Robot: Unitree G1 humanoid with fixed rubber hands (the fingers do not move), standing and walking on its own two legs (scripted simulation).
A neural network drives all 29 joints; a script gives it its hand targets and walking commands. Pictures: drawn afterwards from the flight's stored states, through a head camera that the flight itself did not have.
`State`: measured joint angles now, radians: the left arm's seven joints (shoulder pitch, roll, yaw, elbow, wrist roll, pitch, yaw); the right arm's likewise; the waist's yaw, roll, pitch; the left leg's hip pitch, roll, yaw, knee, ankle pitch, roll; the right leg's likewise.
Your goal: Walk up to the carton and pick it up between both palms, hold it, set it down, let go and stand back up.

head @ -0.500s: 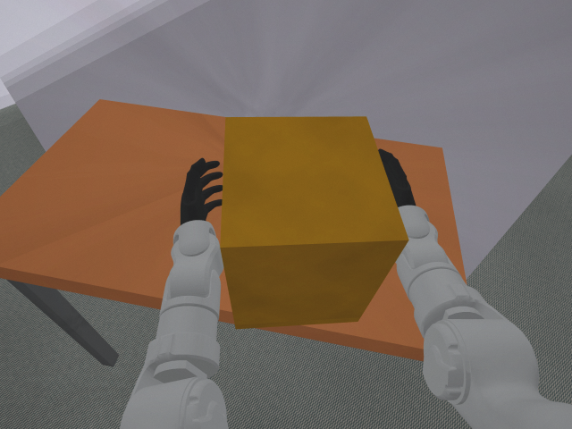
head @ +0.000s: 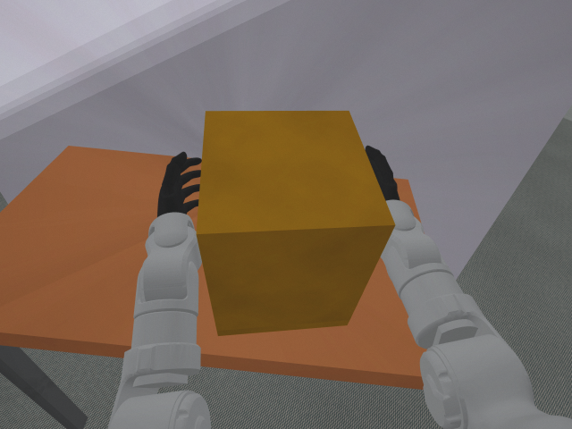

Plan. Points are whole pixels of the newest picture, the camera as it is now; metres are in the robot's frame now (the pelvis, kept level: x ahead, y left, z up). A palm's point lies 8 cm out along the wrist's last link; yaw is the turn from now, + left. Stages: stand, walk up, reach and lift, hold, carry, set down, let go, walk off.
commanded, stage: reach and lift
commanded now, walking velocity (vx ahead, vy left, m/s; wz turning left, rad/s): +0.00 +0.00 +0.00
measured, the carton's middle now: (281, 226) +0.38 +0.03 +0.12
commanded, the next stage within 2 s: hold in 1.62 s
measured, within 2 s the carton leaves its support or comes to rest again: neither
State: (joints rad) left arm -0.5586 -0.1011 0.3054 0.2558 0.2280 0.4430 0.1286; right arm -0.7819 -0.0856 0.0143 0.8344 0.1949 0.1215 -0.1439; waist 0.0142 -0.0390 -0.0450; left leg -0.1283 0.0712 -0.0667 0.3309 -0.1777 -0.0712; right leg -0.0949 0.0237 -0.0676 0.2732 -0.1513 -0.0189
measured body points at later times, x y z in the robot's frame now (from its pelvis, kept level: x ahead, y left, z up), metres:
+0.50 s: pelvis -0.02 +0.02 +0.00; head -0.07 +0.03 +0.45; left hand +0.37 +0.16 +0.21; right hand +0.37 -0.13 +0.19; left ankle +0.00 +0.16 -0.75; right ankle +0.00 -0.10 -0.75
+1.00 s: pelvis -0.02 +0.02 +0.00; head -0.08 +0.04 +0.44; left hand +0.38 +0.16 +0.22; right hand +0.38 -0.14 +0.22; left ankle +0.00 +0.16 -0.75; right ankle +0.00 -0.10 -0.75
